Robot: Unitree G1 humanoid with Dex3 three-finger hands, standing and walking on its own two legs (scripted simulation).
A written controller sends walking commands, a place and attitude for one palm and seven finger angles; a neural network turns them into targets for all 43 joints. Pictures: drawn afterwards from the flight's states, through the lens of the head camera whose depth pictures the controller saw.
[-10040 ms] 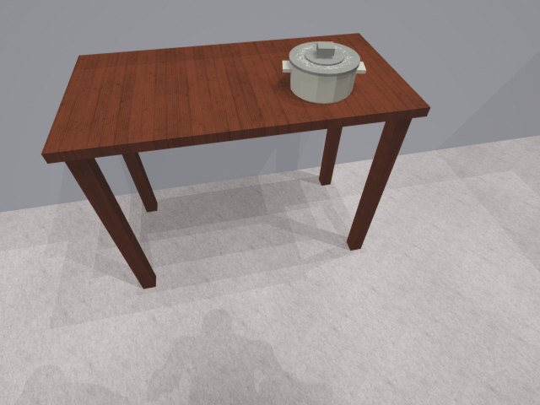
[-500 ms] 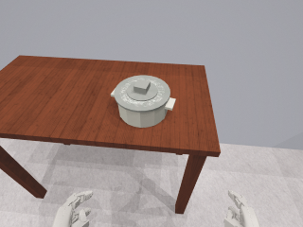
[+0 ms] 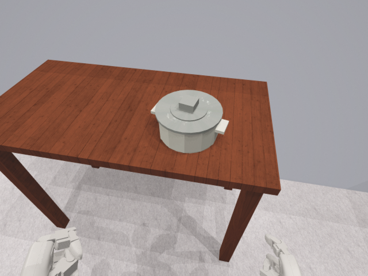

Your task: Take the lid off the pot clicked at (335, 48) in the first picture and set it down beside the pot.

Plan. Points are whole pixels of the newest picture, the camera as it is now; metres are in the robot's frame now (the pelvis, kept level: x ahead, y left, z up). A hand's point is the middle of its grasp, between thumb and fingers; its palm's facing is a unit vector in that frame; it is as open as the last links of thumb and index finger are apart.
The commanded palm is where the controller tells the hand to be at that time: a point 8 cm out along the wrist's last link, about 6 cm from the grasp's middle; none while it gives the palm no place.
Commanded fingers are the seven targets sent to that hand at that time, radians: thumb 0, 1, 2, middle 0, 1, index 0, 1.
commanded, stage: raise the hand higher, near the body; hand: left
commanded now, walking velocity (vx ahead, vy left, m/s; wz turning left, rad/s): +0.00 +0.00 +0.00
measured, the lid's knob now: (189, 103) +0.54 +0.06 +0.09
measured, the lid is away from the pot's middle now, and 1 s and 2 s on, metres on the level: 0.00 0.00 0.00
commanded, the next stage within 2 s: reach forward and open the fingers in 0.74 s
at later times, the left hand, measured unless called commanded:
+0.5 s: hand (73, 232) +0.16 +0.22 +0.08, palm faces +0.28 -0.88 -0.39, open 3.1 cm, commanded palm +0.11 +0.26 +0.11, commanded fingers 0.00 0.90 0.90 -1.30 -1.50 -1.30 -1.50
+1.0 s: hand (67, 204) +0.20 +0.24 +0.11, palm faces +0.16 -0.39 -0.90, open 3.0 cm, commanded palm +0.17 +0.25 +0.16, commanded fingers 0.00 0.62 1.06 -1.20 -1.18 -1.20 -1.18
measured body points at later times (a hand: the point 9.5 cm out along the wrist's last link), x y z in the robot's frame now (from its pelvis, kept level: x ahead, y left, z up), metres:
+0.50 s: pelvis +0.01 +0.00 +0.00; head +0.00 -0.02 +0.45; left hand +0.14 +0.27 +0.10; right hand +0.23 -0.22 -0.06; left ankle +0.03 +0.12 -0.74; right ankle -0.02 -0.14 -0.74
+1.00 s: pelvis +0.01 -0.01 +0.00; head +0.01 -0.04 +0.45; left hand +0.18 +0.26 +0.16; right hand +0.22 -0.23 -0.09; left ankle +0.03 +0.12 -0.74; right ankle -0.02 -0.14 -0.74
